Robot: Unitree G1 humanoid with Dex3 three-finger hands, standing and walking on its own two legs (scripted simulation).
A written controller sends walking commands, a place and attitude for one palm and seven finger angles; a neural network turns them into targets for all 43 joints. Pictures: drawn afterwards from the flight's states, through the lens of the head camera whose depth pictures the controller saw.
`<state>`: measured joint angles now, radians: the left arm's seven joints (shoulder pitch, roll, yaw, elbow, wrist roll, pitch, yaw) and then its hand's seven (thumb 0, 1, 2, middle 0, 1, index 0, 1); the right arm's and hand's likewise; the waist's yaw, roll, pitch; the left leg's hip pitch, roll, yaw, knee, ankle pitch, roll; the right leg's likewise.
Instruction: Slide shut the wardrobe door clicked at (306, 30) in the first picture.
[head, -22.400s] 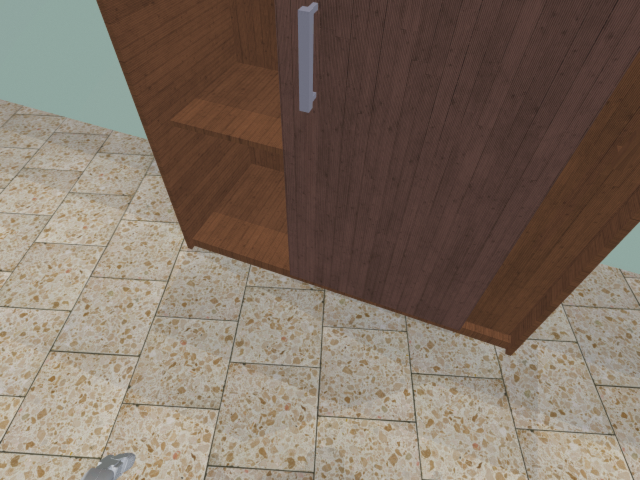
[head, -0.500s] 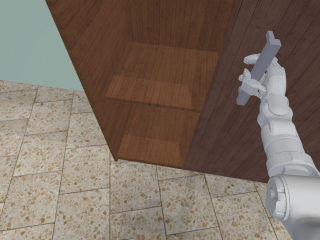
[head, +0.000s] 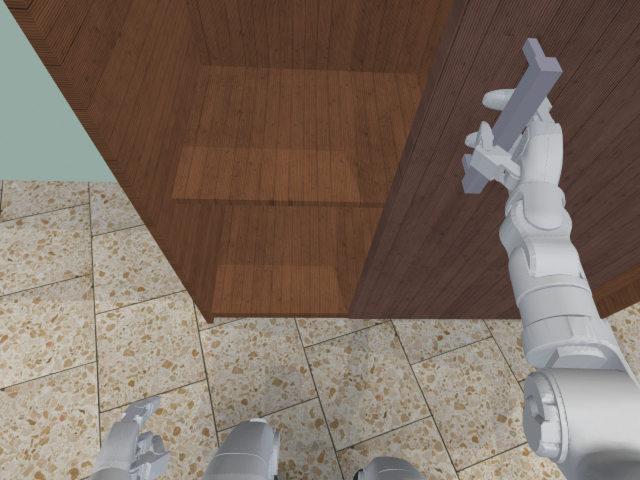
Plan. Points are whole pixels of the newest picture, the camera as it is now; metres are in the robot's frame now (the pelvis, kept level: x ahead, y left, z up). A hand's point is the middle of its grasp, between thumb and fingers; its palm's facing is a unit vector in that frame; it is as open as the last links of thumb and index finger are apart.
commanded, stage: step sideways, sliding the door along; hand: right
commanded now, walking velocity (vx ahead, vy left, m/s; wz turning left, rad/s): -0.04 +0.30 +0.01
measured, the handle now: (498, 125) +0.50 -0.21 +0.12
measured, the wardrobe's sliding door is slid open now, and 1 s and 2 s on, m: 0.43 0.22 0.00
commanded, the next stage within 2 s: none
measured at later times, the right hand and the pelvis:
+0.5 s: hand (429, 146) +0.47 -0.12 +0.12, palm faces +0.41 +0.90 -0.11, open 6.5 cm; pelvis +0.07 +0.14 +0.01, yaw -8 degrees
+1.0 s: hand (309, 142) +0.46 +0.02 +0.12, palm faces +0.34 +0.94 -0.05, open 6.1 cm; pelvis +0.12 +0.23 +0.01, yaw -7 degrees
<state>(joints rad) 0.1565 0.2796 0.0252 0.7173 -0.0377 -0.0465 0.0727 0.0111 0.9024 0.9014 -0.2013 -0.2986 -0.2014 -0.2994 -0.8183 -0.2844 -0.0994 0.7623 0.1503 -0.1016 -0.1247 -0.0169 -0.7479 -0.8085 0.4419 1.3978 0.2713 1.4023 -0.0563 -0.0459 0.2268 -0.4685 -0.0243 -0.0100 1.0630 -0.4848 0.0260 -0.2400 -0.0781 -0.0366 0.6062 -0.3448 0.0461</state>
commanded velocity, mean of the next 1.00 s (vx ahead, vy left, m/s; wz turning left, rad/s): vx -0.33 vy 0.26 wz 0.17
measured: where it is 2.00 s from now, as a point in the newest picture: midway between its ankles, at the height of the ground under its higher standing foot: outside the picture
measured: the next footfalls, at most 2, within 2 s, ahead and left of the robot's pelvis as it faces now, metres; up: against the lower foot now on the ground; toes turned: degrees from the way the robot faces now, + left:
left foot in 0.18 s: +0.19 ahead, +0.20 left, +0.00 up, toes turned +0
right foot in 0.36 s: +0.04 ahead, -0.04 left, +0.00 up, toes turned -13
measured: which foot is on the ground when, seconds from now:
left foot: up 0.00-0.16, down 0.18-0.38, up 0.40-0.60, down 0.62-0.92, up 0.94-1.00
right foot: down 0.00-0.22, up 0.24-0.34, down 0.36-0.66, up 0.68-0.88, down 0.90-1.00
